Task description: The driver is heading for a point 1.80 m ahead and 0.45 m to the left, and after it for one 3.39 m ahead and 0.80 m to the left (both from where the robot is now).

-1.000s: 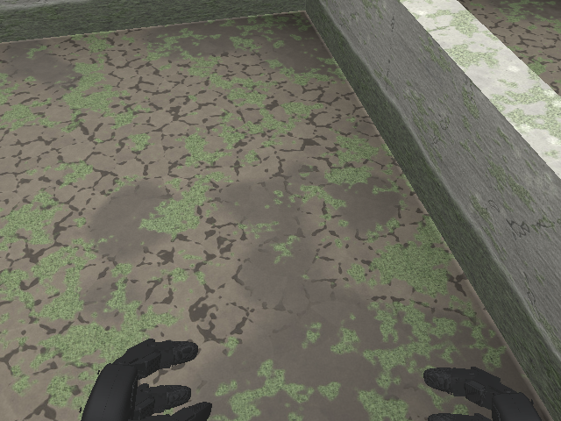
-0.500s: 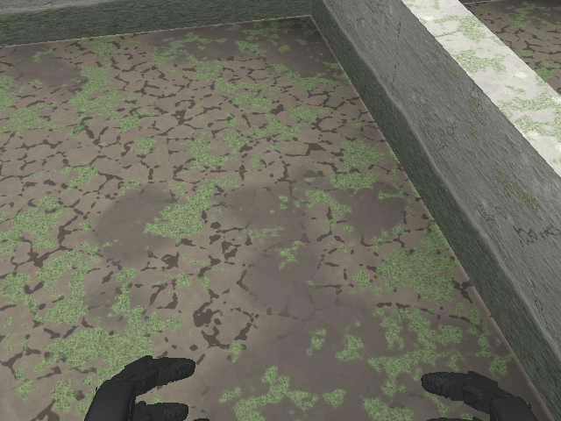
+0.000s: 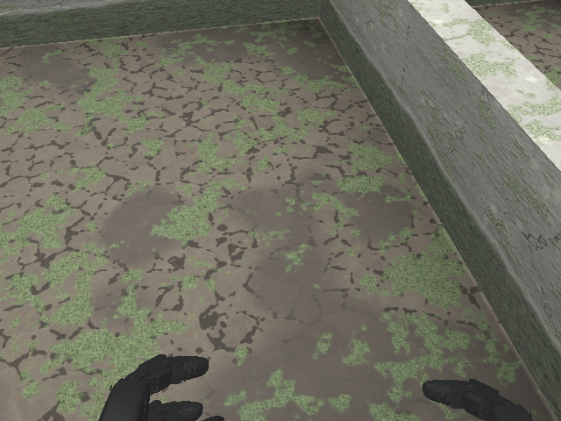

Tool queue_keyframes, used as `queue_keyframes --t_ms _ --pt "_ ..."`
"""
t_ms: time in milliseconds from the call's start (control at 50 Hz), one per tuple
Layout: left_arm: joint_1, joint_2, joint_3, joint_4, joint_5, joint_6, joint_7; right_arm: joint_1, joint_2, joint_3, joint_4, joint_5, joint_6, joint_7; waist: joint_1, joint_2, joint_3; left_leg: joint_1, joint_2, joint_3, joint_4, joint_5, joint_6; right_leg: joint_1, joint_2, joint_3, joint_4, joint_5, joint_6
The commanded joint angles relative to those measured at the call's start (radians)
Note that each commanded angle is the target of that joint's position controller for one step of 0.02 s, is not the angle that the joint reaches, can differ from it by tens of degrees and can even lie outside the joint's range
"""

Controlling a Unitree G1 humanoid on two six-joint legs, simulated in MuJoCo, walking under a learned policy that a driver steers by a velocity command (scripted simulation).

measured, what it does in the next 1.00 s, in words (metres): stands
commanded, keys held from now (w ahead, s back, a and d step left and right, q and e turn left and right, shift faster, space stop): w+shift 1.00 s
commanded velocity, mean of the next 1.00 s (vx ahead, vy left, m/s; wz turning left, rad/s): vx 1.00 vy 0.00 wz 0.00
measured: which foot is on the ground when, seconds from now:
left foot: down 0.00-1.00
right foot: down 0.00-1.00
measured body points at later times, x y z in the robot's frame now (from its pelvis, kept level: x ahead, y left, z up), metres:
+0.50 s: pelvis +0.00 +0.00 +0.00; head -0.02 +0.00 +0.45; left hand +0.24 +0.18 -0.05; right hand +0.23 -0.18 -0.05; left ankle +0.01 +0.11 -0.73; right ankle +0.03 -0.11 -0.73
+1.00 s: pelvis +0.00 +0.00 +0.00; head -0.01 +0.00 +0.45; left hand +0.25 +0.18 -0.04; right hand +0.23 -0.19 -0.05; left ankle +0.01 +0.11 -0.73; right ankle +0.03 -0.12 -0.73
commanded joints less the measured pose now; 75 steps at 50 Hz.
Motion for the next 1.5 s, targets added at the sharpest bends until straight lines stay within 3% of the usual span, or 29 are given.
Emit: queue_keyframes --t_ms 20,480,540,800,860,1500 --pt "-0.137 0.053 0.017 -0.107 -0.001 -0.018 0.004 -0.114 -0.058 -0.018 -0.102 0.0 -0.018 -0.003 -0.001 0.001 -0.107 0.057 0.068 -0.066 -0.097 0.125 -0.005 -0.03 -0.067 0.031 -0.096 0.134 -0.006" --pt "-0.129 0.039 0.015 -0.112 0.0 -0.018 0.005 -0.121 -0.047 -0.014 -0.102 0.0 -0.016 -0.001 -0.001 0.001 -0.106 0.034 0.064 -0.072 -0.098 0.091 -0.006 -0.038 -0.071 0.022 -0.093 0.103 -0.004" --pt "-0.139 0.052 0.016 -0.112 -0.005 -0.031 -0.008 -0.136 -0.042 -0.007 -0.122 -0.003 -0.022 0.013 -0.009 -0.002 -0.097 -0.012 0.064 -0.068 -0.121 0.055 -0.014 -0.009 -0.067 0.041 -0.1 0.081 0.01" --pt "-0.136 0.058 0.016 -0.11 -0.002 -0.033 -0.012 -0.133 -0.046 -0.007 -0.131 -0.002 -0.026 0.015 -0.005 -0.001 -0.108 0.003 0.066 -0.066 -0.122 0.059 -0.015 -0.004 -0.067 0.042 -0.104 0.083 0.011" --pt "-0.125 0.047 0.015 -0.111 0.002 -0.021 0.001 -0.118 -0.051 -0.014 -0.112 0.0 -0.021 0.0 0.003 0.001 -0.116 0.05 0.066 -0.069 -0.098 0.098 -0.007 -0.035 -0.073 0.023 -0.1 0.103 -0.004" --pt "-0.118 0.034 0.013 -0.12 0.0 -0.02 0.005 -0.123 -0.042 -0.013 -0.101 -0.001 -0.016 0.0 0.001 0.0 -0.11 0.035 0.061 -0.071 -0.085 0.107 -0.008 -0.043 -0.077 0.009 -0.09 0.099 -0.004"
Next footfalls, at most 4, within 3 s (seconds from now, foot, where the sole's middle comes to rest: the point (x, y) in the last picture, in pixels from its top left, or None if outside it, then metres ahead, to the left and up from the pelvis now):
none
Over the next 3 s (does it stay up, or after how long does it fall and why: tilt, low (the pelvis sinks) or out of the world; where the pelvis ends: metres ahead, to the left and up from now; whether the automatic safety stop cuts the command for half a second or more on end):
stays up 0.04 0.01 0.02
